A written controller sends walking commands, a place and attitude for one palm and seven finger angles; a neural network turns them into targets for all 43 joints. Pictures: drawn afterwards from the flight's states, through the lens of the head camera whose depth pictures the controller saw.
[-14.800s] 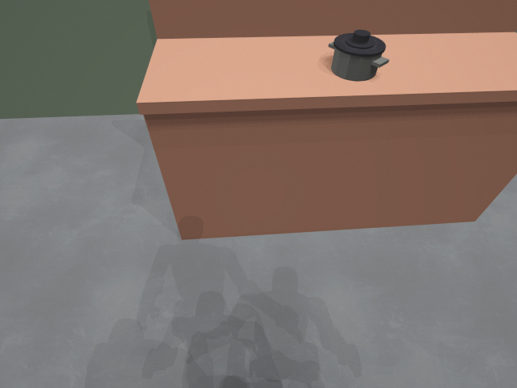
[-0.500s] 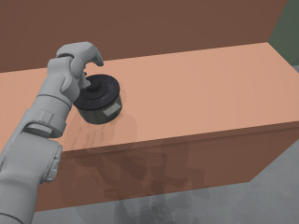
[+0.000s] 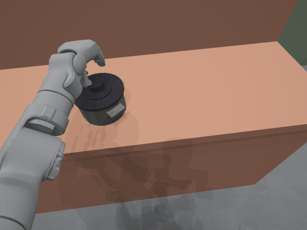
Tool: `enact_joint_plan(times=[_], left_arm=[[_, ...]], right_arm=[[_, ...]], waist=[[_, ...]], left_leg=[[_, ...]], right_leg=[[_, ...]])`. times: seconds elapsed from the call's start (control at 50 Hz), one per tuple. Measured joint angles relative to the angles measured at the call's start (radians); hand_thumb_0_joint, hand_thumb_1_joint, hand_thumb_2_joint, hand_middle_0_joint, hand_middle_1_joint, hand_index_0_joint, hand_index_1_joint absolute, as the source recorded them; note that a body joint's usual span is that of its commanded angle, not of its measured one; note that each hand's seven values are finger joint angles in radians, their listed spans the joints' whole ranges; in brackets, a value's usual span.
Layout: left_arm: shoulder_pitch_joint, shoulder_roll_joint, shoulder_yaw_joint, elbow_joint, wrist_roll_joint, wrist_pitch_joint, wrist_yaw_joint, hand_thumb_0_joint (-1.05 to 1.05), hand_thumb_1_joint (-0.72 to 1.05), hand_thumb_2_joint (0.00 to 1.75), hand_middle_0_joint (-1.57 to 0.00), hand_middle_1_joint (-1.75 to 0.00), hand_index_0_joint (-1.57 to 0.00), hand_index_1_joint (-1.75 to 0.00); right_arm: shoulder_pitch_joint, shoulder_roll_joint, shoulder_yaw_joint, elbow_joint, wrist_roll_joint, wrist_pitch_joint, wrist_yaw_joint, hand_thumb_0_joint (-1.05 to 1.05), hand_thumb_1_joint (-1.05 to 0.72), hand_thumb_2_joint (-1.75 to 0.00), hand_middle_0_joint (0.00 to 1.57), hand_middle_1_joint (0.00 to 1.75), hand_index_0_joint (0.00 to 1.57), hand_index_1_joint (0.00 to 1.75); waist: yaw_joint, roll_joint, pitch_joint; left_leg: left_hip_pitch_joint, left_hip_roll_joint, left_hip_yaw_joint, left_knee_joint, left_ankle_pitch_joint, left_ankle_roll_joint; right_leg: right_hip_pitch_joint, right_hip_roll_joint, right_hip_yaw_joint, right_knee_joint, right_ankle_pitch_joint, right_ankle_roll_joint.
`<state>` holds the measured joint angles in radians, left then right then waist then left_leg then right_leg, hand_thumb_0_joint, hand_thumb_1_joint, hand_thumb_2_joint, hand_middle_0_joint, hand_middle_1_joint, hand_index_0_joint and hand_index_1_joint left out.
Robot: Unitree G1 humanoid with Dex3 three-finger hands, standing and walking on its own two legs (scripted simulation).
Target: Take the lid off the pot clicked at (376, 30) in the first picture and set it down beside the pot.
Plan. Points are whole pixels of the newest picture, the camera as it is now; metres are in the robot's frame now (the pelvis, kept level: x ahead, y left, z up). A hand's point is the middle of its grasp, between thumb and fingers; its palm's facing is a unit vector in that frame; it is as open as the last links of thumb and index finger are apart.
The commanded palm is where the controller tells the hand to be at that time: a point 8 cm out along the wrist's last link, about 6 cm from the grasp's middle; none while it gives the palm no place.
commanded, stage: lower the open fingers around the knob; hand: left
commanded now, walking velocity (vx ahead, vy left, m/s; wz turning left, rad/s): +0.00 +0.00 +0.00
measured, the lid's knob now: (95, 84) +0.51 +0.16 +0.09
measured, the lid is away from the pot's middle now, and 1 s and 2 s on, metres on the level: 0.00 0.01 0.01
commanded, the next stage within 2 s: close the fingers and squeeze the knob in 1.00 s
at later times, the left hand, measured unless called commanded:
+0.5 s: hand (91, 83) +0.47 +0.15 +0.13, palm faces -0.32 -0.06 -0.95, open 10.2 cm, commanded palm +0.46 +0.15 +0.18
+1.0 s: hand (93, 85) +0.48 +0.16 +0.12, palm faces -0.35 -0.08 -0.93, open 10.2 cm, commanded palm +0.48 +0.16 +0.17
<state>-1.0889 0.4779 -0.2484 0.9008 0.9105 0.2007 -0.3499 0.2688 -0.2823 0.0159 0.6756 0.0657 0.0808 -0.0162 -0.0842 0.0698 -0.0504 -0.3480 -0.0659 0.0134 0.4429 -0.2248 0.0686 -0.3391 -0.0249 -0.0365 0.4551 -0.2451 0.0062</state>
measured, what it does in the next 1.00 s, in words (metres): stands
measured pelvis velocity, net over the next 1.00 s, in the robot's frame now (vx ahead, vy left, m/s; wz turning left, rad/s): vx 0.00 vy -0.01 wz -0.02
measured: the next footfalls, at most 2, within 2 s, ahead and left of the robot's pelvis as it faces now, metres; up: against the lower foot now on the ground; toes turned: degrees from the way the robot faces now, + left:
none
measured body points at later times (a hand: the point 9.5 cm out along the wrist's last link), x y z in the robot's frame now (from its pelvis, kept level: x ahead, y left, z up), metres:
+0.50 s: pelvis +0.00 +0.00 +0.00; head +0.03 -0.03 +0.45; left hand +0.48 +0.16 +0.19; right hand +0.09 -0.26 -0.14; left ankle -0.01 +0.08 -0.74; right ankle -0.02 -0.12 -0.74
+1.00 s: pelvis +0.00 -0.01 +0.00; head +0.05 -0.03 +0.45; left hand +0.50 +0.16 +0.17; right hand +0.04 -0.28 -0.14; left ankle -0.01 +0.08 -0.74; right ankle -0.02 -0.12 -0.74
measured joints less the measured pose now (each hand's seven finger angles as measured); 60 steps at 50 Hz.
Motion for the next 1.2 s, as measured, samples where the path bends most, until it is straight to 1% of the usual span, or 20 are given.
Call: enact_joint_plan(times=[0.02,0.06,0.12,0.2,0.28,0.34,0.4,0.46,0.54,0.58,0.64,0.7,0.74,0.8,0.84,0.92,1.04,1.12,1.16,1.2], left_arm=[[-0.001,-0.004,-0.002,0.002,-0.005,0.001,0.003,0.0,-0.33,1.52,-0.85,-0.08,-0.85,-0.08],[-0.023,-0.02,-0.008,0.04,-0.016,0.025,0.004,0.0,-0.33,1.52,-0.85,-0.08,-0.85,-0.08],[-0.035,-0.03,0.008,0.069,-0.022,0.056,-0.001,0.0,-0.33,1.52,-0.85,-0.08,-0.85,-0.08],[0.004,-0.037,-0.011,0.019,-0.006,0.059,-0.011,0.0,-0.33,1.52,-0.84,-0.08,-0.84,-0.08],[0.026,-0.062,-0.008,0.025,-0.017,0.05,-0.009,0.0,-0.33,1.52,-0.84,-0.08,-0.84,-0.08],[0.037,-0.062,-0.008,0.0,-0.017,0.039,0.005,0.0,-0.33,1.52,-0.84,-0.08,-0.85,-0.08],[0.035,-0.061,0.006,0.002,-0.004,0.024,0.034,0.0,-0.33,1.52,-0.84,-0.08,-0.85,-0.08],[0.03,-0.068,-0.002,0.053,-0.002,0.046,0.056,0.0,-0.33,1.52,-0.84,-0.08,-0.84,-0.08],[0.047,-0.074,-0.037,0.059,-0.016,0.078,0.054,0.0,-0.33,1.52,-0.83,-0.08,-0.83,-0.07],[0.049,-0.072,-0.038,0.039,-0.022,0.062,0.043,0.0,-0.33,1.52,-0.82,-0.08,-0.83,-0.07],[0.027,-0.075,-0.034,0.079,-0.02,0.043,0.044,0.0,-0.33,1.52,-0.82,-0.08,-0.83,-0.07],[0.003,-0.071,-0.035,0.151,-0.019,0.046,0.047,0.0,-0.33,1.52,-0.83,-0.08,-0.83,-0.07],[0.002,-0.063,-0.044,0.148,-0.01,0.045,0.048,0.0,-0.33,1.52,-0.83,-0.08,-0.82,-0.07],[0.018,-0.047,-0.008,0.118,-0.005,0.006,0.05,0.0,-0.33,1.52,-0.83,-0.08,-0.83,-0.07],[0.026,-0.038,0.015,0.131,-0.009,-0.01,0.056,0.0,-0.33,1.52,-0.83,-0.08,-0.83,-0.07],[0.022,-0.027,0.006,0.158,-0.006,-0.001,0.068,0.0,-0.33,1.52,-0.83,-0.08,-0.84,-0.08],[0.037,-0.014,0.03,0.143,-0.011,-0.009,0.071,0.0,-0.33,1.52,-0.82,-0.08,-0.84,-0.08],[0.024,-0.019,0.012,0.148,-0.004,-0.006,0.07,0.0,-0.33,1.52,-0.83,-0.08,-0.83,-0.07],[0.025,-0.02,0.02,0.145,-0.001,-0.01,0.069,0.0,-0.31,1.47,-0.81,-0.13,-0.8,-0.12],[0.029,-0.022,0.017,0.143,-0.002,-0.011,0.072,0.0,-0.27,1.39,-0.76,-0.23,-0.75,-0.22]], right_arm=[[0.006,-0.001,-0.002,0.004,0.0,-0.001,0.0,0.01,-0.9,-0.9,0.2,0.3,0.2,0.29],[0.013,-0.002,-0.003,0.018,0.002,0.001,0.004,0.01,-0.9,-0.9,0.2,0.3,0.2,0.29],[0.016,-0.002,0.001,0.028,0.002,0.005,0.011,0.01,-0.9,-0.9,0.2,0.3,0.2,0.29],[0.03,-0.002,-0.007,0.018,-0.003,0.002,0.019,0.01,-0.91,-0.9,0.2,0.3,0.2,0.29],[0.018,0.002,-0.001,0.019,-0.002,0.01,0.02,0.01,-0.91,-0.9,0.2,0.3,0.2,0.29],[0.008,0.008,0.0,0.012,-0.003,0.0,0.015,0.01,-0.9,-0.9,0.2,0.3,0.2,0.29],[0.002,0.011,0.0,0.009,-0.006,-0.009,0.013,0.01,-0.9,-0.9,0.2,0.3,0.2,0.29],[-0.006,0.009,0.002,0.009,-0.003,0.002,0.022,0.01,-0.9,-0.9,0.2,0.3,0.2,0.29],[-0.019,0.006,0.002,0.006,0.002,0.015,0.022,0.01,-0.9,-0.9,0.2,0.3,0.2,0.29],[-0.023,0.007,0.002,0.008,0.002,0.01,0.013,0.01,-0.9,-0.9,0.2,0.3,0.2,0.29],[-0.026,0.007,0.003,0.014,0.003,0.005,0.0,0.01,-0.9,-0.9,0.2,0.3,0.2,0.29],[-0.032,0.006,0.011,0.02,0.009,0.013,-0.004,0.01,-0.9,-0.9,0.2,0.3,0.2,0.29],[-0.027,0.006,0.008,0.018,0.006,0.012,-0.006,0.01,-0.9,-0.9,0.2,0.3,0.2,0.29],[-0.011,0.0,0.001,0.016,0.0,0.008,-0.013,0.01,-0.9,-0.9,0.2,0.3,0.2,0.29],[0.002,-0.004,-0.001,0.018,0.0,0.011,-0.017,0.01,-0.9,-0.9,0.2,0.3,0.2,0.29],[0.022,-0.009,-0.003,0.028,0.007,0.02,-0.016,0.01,-0.9,-0.9,0.2,0.3,0.2,0.29],[0.04,-0.008,-0.006,0.032,0.006,0.025,-0.014,0.01,-0.91,-0.9,0.2,0.3,0.2,0.29],[0.04,-0.003,-0.007,0.038,0.008,0.025,-0.012,0.01,-0.9,-0.9,0.2,0.3,0.2,0.29],[0.037,-0.002,-0.007,0.037,0.005,0.023,-0.01,0.01,-0.9,-0.9,0.2,0.3,0.2,0.29],[0.036,0.0,-0.009,0.034,0.004,0.021,-0.008,0.01,-0.9,-0.9,0.2,0.3,0.2,0.29]], waist=[[0.0,0.002,-0.002],[-0.002,0.004,-0.006],[-0.006,0.003,-0.007],[-0.005,0.01,-0.01],[-0.002,0.008,-0.006],[-0.002,0.003,0.001],[0.002,0.001,-0.006],[0.008,0.002,-0.02],[0.012,0.003,-0.014],[0.013,0.001,-0.006],[0.009,-0.004,-0.011],[-0.001,-0.014,-0.014],[-0.008,-0.018,-0.008],[-0.015,-0.015,-0.006],[-0.019,-0.011,-0.013],[-0.023,-0.009,-0.014],[-0.028,-0.008,-0.012],[-0.027,-0.01,-0.012],[-0.027,-0.009,-0.014],[-0.026,-0.007,-0.018]], left_leg=[[0.001,-0.001,0.0,-0.001,-0.001,0.001],[0.002,-0.003,-0.002,0.0,-0.003,0.002],[0.005,-0.003,0.004,-0.004,-0.004,0.003],[0.011,-0.005,0.006,-0.011,-0.002,0.005],[0.017,-0.004,0.007,-0.009,-0.004,0.005],[0.018,-0.003,0.007,-0.01,-0.002,0.004],[0.015,-0.003,0.007,-0.01,0.0,0.002],[0.007,-0.001,0.009,-0.005,-0.002,-0.001],[0.002,0.001,0.005,0.007,-0.005,-0.002],[0.002,0.001,-0.001,0.009,-0.004,-0.003],[-0.003,0.002,-0.005,0.013,-0.004,-0.005],[-0.014,0.007,-0.001,0.019,-0.007,-0.008],[-0.022,0.009,0.0,0.023,-0.007,-0.009],[-0.026,0.012,0.003,0.022,-0.007,-0.009],[-0.026,0.015,0.007,0.021,-0.009,-0.009],[-0.026,0.019,0.013,0.024,-0.016,-0.008],[-0.028,0.02,0.018,0.021,-0.016,-0.005],[-0.034,0.018,0.017,0.023,-0.018,-0.003],[-0.036,0.016,0.018,0.023,-0.018,-0.002],[-0.038,0.014,0.019,0.022,-0.017,0.0]], right_leg=[[0.002,-0.001,0.0,-0.001,-0.001,0.001],[0.003,-0.003,-0.001,-0.001,-0.003,0.002],[0.002,-0.003,0.004,0.0,-0.005,0.003],[0.006,-0.005,0.007,-0.004,-0.004,0.005],[0.011,-0.004,0.008,-0.003,-0.005,0.006],[0.012,-0.003,0.008,-0.002,-0.004,0.004],[0.008,-0.002,0.008,0.0,-0.003,0.002],[-0.002,-0.001,0.01,0.008,-0.005,0.001],[-0.004,0.001,0.005,0.016,-0.008,-0.002],[0.0,0.001,-0.001,0.015,-0.008,-0.003],[-0.004,0.002,-0.005,0.016,-0.008,-0.006],[-0.016,0.007,-0.001,0.022,-0.008,-0.008],[-0.024,0.009,0.0,0.024,-0.007,-0.01],[-0.028,0.012,0.003,0.02,-0.004,-0.01],[-0.027,0.015,0.007,0.015,-0.002,-0.01],[-0.027,0.02,0.014,0.012,-0.001,-0.009],[-0.029,0.02,0.019,0.004,0.002,-0.007],[-0.033,0.018,0.018,0.006,0.0,-0.004],[-0.037,0.016,0.019,0.006,0.0,-0.003],[-0.039,0.014,0.02,0.007,-0.001,-0.001]])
